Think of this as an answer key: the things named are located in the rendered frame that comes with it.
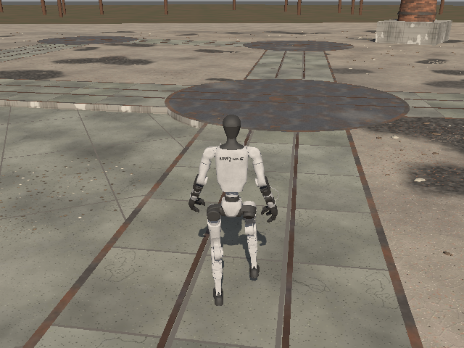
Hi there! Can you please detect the robot left upper arm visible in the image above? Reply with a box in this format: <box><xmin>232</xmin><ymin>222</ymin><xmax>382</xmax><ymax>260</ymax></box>
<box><xmin>196</xmin><ymin>146</ymin><xmax>217</xmax><ymax>186</ymax></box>

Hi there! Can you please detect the robot left shin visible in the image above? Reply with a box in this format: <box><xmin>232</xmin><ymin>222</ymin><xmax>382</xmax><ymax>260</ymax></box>
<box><xmin>211</xmin><ymin>247</ymin><xmax>223</xmax><ymax>296</ymax></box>

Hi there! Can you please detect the robot right upper arm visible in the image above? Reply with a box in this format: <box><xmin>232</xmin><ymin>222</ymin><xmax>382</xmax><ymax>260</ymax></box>
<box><xmin>247</xmin><ymin>146</ymin><xmax>267</xmax><ymax>187</ymax></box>

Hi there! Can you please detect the robot right hand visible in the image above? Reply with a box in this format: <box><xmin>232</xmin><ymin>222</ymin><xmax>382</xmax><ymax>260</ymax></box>
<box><xmin>261</xmin><ymin>205</ymin><xmax>278</xmax><ymax>223</ymax></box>

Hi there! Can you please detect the right robot forearm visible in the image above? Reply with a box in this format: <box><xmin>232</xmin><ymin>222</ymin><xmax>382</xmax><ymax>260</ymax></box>
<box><xmin>260</xmin><ymin>176</ymin><xmax>276</xmax><ymax>208</ymax></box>

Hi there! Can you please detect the robot shin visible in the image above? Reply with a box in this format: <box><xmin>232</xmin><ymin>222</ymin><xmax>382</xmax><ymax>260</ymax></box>
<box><xmin>211</xmin><ymin>247</ymin><xmax>223</xmax><ymax>296</ymax></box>
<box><xmin>247</xmin><ymin>223</ymin><xmax>257</xmax><ymax>269</ymax></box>

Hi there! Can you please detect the robot left hand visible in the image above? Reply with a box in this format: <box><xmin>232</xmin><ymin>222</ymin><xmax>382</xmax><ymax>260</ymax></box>
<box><xmin>188</xmin><ymin>198</ymin><xmax>205</xmax><ymax>212</ymax></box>

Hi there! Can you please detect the left robot forearm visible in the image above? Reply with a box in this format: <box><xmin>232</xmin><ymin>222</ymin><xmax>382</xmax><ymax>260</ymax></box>
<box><xmin>190</xmin><ymin>174</ymin><xmax>203</xmax><ymax>201</ymax></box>

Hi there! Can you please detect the robot right shin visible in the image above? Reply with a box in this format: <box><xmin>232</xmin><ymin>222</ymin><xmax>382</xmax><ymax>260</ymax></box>
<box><xmin>247</xmin><ymin>223</ymin><xmax>257</xmax><ymax>269</ymax></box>

